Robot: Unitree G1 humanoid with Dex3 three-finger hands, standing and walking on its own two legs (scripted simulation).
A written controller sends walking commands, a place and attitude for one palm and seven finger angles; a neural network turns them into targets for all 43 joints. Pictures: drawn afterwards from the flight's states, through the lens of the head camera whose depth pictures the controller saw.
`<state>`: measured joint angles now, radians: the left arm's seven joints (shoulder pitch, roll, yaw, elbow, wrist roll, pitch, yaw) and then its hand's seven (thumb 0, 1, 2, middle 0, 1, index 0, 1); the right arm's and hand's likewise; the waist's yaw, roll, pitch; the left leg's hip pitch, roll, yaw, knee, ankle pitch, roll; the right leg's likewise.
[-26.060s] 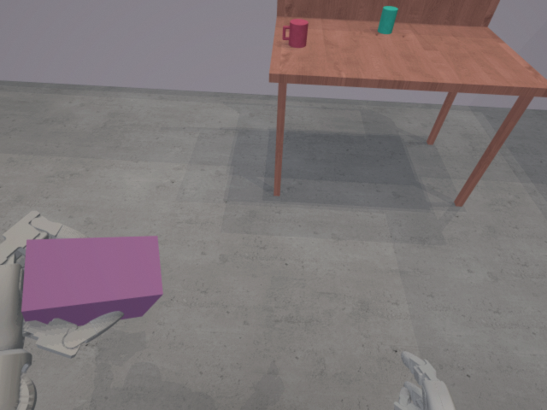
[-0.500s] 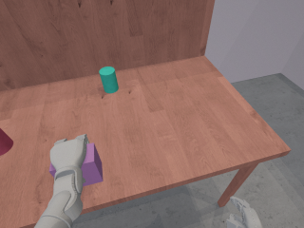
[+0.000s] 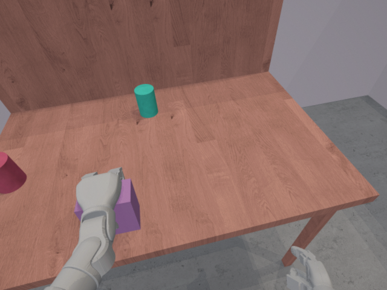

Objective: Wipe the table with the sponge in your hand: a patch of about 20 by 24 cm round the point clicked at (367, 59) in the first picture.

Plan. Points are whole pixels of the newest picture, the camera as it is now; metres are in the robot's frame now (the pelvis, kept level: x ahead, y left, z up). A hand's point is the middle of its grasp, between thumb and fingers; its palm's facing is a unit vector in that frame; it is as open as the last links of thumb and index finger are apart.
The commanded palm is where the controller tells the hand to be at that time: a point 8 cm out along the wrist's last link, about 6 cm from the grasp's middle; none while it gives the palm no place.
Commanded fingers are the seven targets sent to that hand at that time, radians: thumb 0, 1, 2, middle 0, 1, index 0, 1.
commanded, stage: slide across to the third lane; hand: left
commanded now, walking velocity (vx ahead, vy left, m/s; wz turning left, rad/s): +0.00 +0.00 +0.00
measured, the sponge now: (113, 213) +0.28 +0.24 -0.03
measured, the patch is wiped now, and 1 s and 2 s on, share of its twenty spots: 0.85 0.85 0.85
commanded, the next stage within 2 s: wipe forward along the third lane in 1.38 s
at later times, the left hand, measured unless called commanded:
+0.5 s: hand (130, 196) +0.31 +0.20 +0.01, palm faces -0.05 -0.05 -1.00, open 10.5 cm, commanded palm +0.28 +0.16 +0.06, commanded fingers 0.00 0.10 1.30 -1.20 -1.60 -1.20 -1.60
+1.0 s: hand (135, 195) +0.31 +0.19 +0.01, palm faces -0.06 -0.04 -1.00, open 10.4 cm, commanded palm +0.27 +0.16 +0.05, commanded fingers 0.00 0.10 1.30 -1.20 -1.60 -1.20 -1.60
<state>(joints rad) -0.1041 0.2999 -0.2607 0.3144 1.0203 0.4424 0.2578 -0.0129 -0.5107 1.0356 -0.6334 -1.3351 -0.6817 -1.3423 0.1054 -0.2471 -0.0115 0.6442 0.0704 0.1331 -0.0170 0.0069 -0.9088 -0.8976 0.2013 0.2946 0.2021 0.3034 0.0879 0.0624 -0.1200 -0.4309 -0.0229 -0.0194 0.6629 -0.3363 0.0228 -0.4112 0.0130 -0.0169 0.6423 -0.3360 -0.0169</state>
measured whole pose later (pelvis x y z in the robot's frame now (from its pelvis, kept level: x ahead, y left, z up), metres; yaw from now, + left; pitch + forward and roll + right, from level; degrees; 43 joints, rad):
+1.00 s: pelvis -0.01 -0.01 +0.00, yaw +0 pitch +5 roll +0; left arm -0.26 0.21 -0.35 0.51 1.01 0.48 0.30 -0.01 -0.52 1.04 -0.65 -1.33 -0.70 -1.33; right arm 0.08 -0.24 -0.02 0.69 0.08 0.19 -0.01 0.01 -0.91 -0.90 0.20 0.29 0.20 0.30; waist 0.07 0.05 -0.12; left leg -0.40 -0.01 -0.02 0.60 -0.30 0.01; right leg -0.39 0.03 -0.01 0.60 -0.30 -0.03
